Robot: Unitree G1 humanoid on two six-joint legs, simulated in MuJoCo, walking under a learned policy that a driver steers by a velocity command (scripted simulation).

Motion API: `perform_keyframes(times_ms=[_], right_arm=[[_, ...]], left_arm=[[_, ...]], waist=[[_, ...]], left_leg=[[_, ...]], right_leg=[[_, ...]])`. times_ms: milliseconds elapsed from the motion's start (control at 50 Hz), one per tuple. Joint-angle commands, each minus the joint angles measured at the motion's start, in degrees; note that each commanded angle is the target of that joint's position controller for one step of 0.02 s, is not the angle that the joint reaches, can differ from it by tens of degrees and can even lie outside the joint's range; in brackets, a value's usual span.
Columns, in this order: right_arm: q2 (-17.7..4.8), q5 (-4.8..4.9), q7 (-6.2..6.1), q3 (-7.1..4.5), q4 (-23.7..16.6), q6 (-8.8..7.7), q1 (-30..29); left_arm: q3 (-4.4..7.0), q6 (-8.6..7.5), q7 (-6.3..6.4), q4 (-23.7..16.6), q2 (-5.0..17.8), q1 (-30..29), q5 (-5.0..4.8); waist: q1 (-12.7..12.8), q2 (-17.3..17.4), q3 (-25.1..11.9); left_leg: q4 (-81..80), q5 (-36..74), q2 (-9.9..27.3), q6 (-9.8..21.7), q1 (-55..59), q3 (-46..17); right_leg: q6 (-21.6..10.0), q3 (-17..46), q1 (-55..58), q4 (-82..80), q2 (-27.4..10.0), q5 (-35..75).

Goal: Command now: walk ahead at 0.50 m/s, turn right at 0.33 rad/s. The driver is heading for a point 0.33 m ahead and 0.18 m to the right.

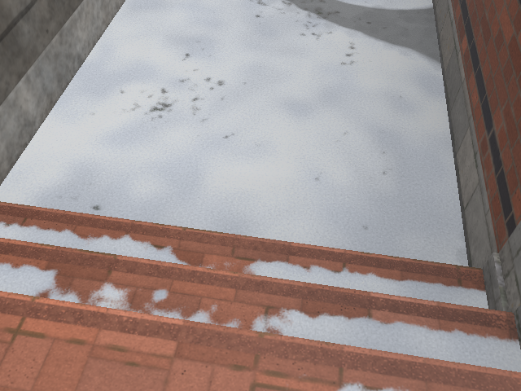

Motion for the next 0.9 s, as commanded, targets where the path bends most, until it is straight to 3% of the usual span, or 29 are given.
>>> perform_keyframes(times_ms=[20,80,160,200,220,240,260,280,300,320,340,360,380,400,420,440,480,520,560,580,600,620,640,660,720,800,900], right_arm=[[-6.4,-0.12,0.85,-0.70,-2.9,-1.10,-0.4],[-7.8,0.09,1.25,-0.81,-1.2,-1.03,3.2],[-10.8,1.78,0.15,-2.31,-0.7,-0.71,3.4],[-13.5,1.89,-1.10,-3.65,-1.5,-0.46,2.2],[-13.8,2.08,-1.37,-3.85,-2.3,-0.44,0.8],[-9.8,2.17,-0.77,-2.67,-2.7,-0.36,4.3],[-3.3,0.93,-0.21,0.37,-4.7,-0.43,11.9],[-8.6,2.31,1.83,-0.74,-6.0,0.59,3.0],[-9.1,2.73,2.08,-1.48,-8.6,1.64,-5.9],[-10.9,1.80,0.78,-1.90,-8.5,2.00,-8.1],[-11.7,0.44,-0.74,-2.18,-7.4,2.01,-3.5],[-8.5,0.41,-1.27,-1.24,-6.9,1.90,-2.0],[-6.2,0.99,-1.56,-0.67,-6.2,1.93,-0.1],[-6.0,2.07,-1.31,-0.73,-4.8,2.28,3.1],[-6.1,3.19,-0.54,-0.74,-3.5,2.71,5.2],[-6.8,3.58,0.26,-0.79,-2.7,3.22,6.0],[-8.2,3.37,1.23,-0.97,-3.0,4.03,4.1],[-9.0,3.36,1.34,-0.74,-3.6,3.97,1.1],[-9.4,4.29,1.33,-0.69,-3.1,2.90,0.2],[-9.5,4.81,1.37,-0.54,-3.3,2.26,-0.7],[-9.6,5.74,1.63,0.04,-5.0,1.48,-3.6],[-12.7,6.29,2.17,-0.03,-6.8,0.89,-10.0],[-12.9,5.63,3.03,-0.58,-5.8,1.06,-12.7],[-13.1,6.10,3.20,-0.93,-5.4,1.10,-12.1],[-10.4,5.85,3.15,-0.43,-4.1,0.72,-10.7],[-10.6,5.92,3.24,-0.70,-3.0,0.60,-10.0],[-10.7,6.09,3.52,-1.30,-2.7,0.86,-11.1]], left_arm=[[0.07,0.16,-0.51,-3.5,1.8,-2.8,-0.24],[0.24,0.99,-0.51,-5.4,2.3,-6.6,-0.90],[1.37,0.74,-0.26,-7.0,4.3,-11.0,-1.83],[2.56,-0.22,0.21,-6.5,6.8,-7.8,-2.56],[3.42,-0.93,0.88,-5.4,8.7,-3.3,-3.14],[4.54,-1.58,2.07,-4.7,12.8,1.6,-3.54],[5.42,-1.18,2.97,-3.2,16.2,12.5,-3.25],[5.09,-0.37,3.43,-0.5,15.3,21.4,-2.62],[6.79,-1.49,3.96,0.3,17.5,18.5,-2.71],[6.80,-1.94,4.53,-2.8,15.5,7.9,-4.60],[5.40,-1.89,4.88,-5.0,11.7,0.8,-4.93],[4.57,-2.17,4.73,-6.2,9.3,-1.6,-5.34],[4.87,-1.98,4.22,-6.8,10.2,-1.6,-4.85],[5.36,-2.16,3.67,-7.9,11.3,-2.9,-3.94],[5.63,-2.65,3.08,-9.4,12.0,-5.6,-3.73],[5.69,-3.03,2.54,-10.7,12.1,-7.8,-3.86],[5.26,-3.55,1.74,-11.5,11.0,-8.7,-4.42],[4.65,-3.49,0.78,-10.9,9.7,-7.5,-4.71],[3.69,-2.53,-1.03,-9.8,7.7,-6.3,-5.17],[2.77,-1.94,-2.06,-9.0,5.7,-4.6,-5.60],[1.95,-1.39,-2.65,-8.3,3.8,-1.7,-5.89],[3.10,-0.92,-1.86,-8.4,6.1,4.6,-5.47],[4.06,-0.51,-1.03,-8.5,9.9,2.5,-5.14],[4.30,-0.41,-0.61,-8.8,11.1,0.3,-4.90],[3.60,-0.49,-0.25,-8.0,8.4,-0.5,-5.68],[4.09,-0.22,0.04,-7.6,7.8,-0.7,-5.73],[4.40,0.24,0.65,-5.8,7.3,0.6,-5.70]], waist=[[1.4,5.2,1.6],[0.8,6.0,3.2],[1.8,5.8,2.8],[3.8,6.5,0.9],[6.3,5.4,-1.5],[6.2,0.2,-11.4],[6.7,-8.9,-29.1],[11.4,-3.3,-34.6],[11.4,1.2,-21.7],[7.9,0.2,-10.7],[3.2,-1.5,-8.4],[1.2,-2.3,-5.1],[-0.3,-1.1,-5.6],[-1.7,0.3,-6.8],[-2.7,0.6,-7.2],[-3.0,0.3,-7.0],[-2.4,-0.7,-6.8],[-1.2,-0.2,-6.0],[-0.9,1.0,-5.7],[-0.9,1.8,-6.0],[0.7,3.0,-6.3],[7.0,6.6,-6.2],[7.2,6.1,-3.8],[5.9,4.6,-3.8],[3.9,4.0,-2.9],[3.0,5.1,-4.2],[2.4,4.9,-3.7]], left_leg=[[-5.7,21.2,15.9,10.8,-5.0,-1.5],[-4.7,25.2,17.2,9.7,-0.8,0.3],[1.1,39.8,17.2,5.7,8.8,3.2],[7.3,50.1,16.7,2.9,9.1,4.9],[13.1,52.7,15.3,0.5,6.8,6.1],[24.2,45.0,12.2,-3.4,0.0,6.5],[44.1,12.4,7.4,-10.3,-21.8,2.9],[56.1,-29.3,1.5,-10.5,-27.2,-4.0],[59.6,-29.9,4.9,-7.9,-31.7,-10.5],[57.8,-29.7,8.9,-7.2,-32.4,-10.4],[52.6,-28.1,10.7,-6.8,-28.4,-10.0],[48.2,-25.3,11.5,-7.0,-23.2,-9.2],[47.1,-21.8,10.7,-7.5,-17.5,-8.2],[48.4,-16.8,9.3,-7.7,-13.9,-6.7],[47.5,-12.6,8.7,-8.1,-11.9,-5.5],[45.5,-9.9,8.6,-8.8,-10.3,-4.5],[40.2,-8.0,9.7,-10.1,-10.1,-4.8],[31.9,-5.9,11.6,-10.3,-11.8,-6.1],[22.8,0.5,11.2,-8.7,-10.0,-5.4],[19.1,4.4,11.5,-7.0,-9.3,-5.6],[15.7,8.2,13.6,-3.8,-10.1,-7.5],[12.7,4.6,15.4,1.7,-15.2,-10.7],[10.0,-11.8,13.3,1.3,-23.6,-10.1],[9.1,-15.3,11.7,-0.2,-25.1,-8.5],[10.7,-9.0,11.2,-1.5,-18.5,-7.4],[11.6,-1.9,11.4,-0.9,-15.2,-6.7],[12.8,2.3,10.9,-1.2,-11.5,-5.7]], right_leg=[[0.8,-2.3,2.7,-7.2,-0.3,9.9],[0.3,-3.6,3.3,-12.9,1.1,11.6],[-0.6,-5.8,6.4,-22.2,3.8,6.8],[-2.0,-7.6,14.3,-23.9,7.0,5.6],[-3.7,-8.3,22.2,-25.8,8.8,10.5],[-10.3,-4.6,40.0,-21.7,5.8,31.1],[-26.8,19.3,71.1,-20.8,-11.8,42.8],[-27.3,32.3,73.6,-29.4,-18.2,43.1],[-19.7,24.7,61.9,-31.8,-14.9,29.6],[-16.6,17.0,46.7,-34.1,-11.4,22.4],[-15.7,14.0,36.6,-36.9,-9.0,18.6],[-14.7,11.2,27.5,-39.4,-7.4,17.9],[-14.7,9.8,21.4,-41.7,-6.7,16.9],[-14.0,7.4,17.9,-42.2,-5.3,15.8],[-12.4,3.6,14.8,-41.7,-3.3,14.3],[-10.8,1.2,12.1,-41.1,-1.8,12.5],[-8.4,1.1,11.9,-38.9,-0.9,8.0],[-8.0,5.6,15.1,-35.6,-3.6,1.5],[-7.3,9.4,16.4,-32.6,-4.0,-8.4],[-5.5,10.8,17.3,-31.5,-3.0,-12.5],[-2.1,10.3,19.2,-30.7,-0.3,-17.5],[0.4,5.0,24.3,-30.4,4.1,-21.5],[1.3,1.3,29.6,-29.9,5.1,-19.2],[0.8,2.2,32.3,-29.4,4.1,-19.1],[0.6,2.2,29.0,-31.0,5.0,-14.7],[0.7,0.6,30.4,-29.3,6.0,-4.4],[1.4,0.0,29.1,-29.2,6.4,-1.4]])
